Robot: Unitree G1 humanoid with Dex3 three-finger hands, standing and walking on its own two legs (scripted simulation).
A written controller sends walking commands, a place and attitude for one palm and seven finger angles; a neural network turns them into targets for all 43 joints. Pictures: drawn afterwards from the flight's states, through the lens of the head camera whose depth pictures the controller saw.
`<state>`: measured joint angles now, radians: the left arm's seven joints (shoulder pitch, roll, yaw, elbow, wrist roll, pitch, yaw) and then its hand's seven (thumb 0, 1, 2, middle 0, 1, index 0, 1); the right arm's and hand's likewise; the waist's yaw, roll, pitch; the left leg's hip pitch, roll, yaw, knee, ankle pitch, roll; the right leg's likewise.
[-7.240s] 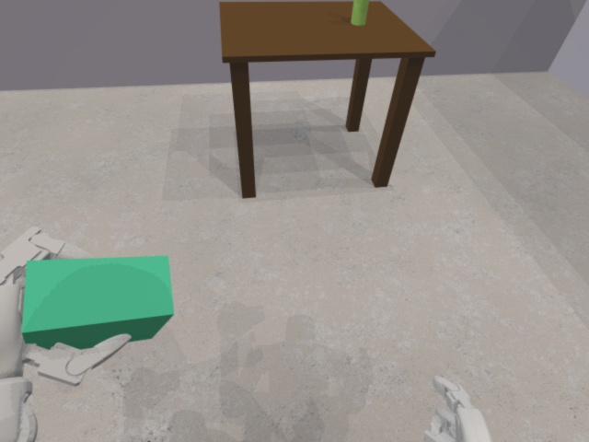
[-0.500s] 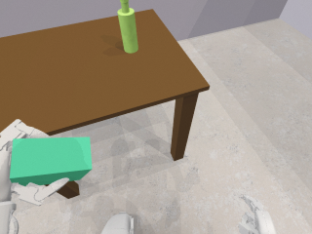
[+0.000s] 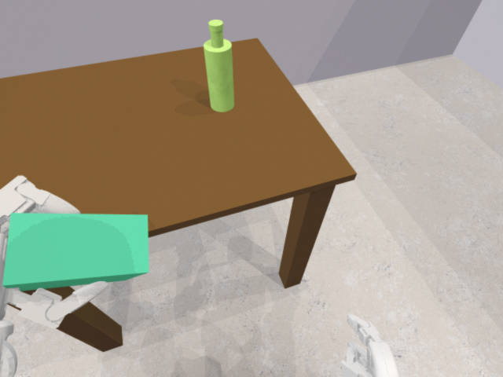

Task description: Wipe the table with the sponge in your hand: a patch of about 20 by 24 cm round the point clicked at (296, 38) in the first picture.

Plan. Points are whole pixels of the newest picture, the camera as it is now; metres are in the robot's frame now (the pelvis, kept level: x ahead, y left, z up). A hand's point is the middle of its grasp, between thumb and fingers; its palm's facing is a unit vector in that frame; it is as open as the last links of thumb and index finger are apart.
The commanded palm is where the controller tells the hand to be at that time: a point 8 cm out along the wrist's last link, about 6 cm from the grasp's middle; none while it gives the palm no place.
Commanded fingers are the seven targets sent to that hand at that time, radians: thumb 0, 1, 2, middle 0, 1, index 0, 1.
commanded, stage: come to a stop and stand still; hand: left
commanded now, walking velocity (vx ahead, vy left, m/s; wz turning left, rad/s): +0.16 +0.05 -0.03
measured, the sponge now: (98, 252) +0.22 +0.20 +0.16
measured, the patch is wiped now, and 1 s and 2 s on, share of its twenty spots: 0.00 0.00 0.00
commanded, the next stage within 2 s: none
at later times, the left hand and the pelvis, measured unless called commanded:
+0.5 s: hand (63, 223) +0.24 +0.23 +0.19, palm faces +0.32 -0.76 -0.56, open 10.6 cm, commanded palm +0.17 +0.28 +0.18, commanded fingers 0.00 0.10 1.30 -1.20 -1.60 -1.20 -1.60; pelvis +0.01 +0.00 -0.01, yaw +1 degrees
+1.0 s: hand out of the picture +0.22 +0.33 +0.19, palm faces +0.40 -0.79 -0.47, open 10.5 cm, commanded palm +0.16 +0.35 +0.18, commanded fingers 0.00 0.10 1.30 -1.20 -1.60 -1.20 -1.60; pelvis -0.01 +0.08 +0.00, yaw -3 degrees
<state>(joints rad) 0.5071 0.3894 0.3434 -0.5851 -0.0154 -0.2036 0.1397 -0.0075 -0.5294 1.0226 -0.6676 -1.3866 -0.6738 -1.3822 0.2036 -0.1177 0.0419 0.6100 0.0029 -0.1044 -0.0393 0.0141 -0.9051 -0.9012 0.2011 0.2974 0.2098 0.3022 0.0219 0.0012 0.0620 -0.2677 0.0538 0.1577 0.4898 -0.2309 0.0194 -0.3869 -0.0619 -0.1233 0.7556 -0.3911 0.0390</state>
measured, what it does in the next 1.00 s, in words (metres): steps on the spot: right foot, then left foot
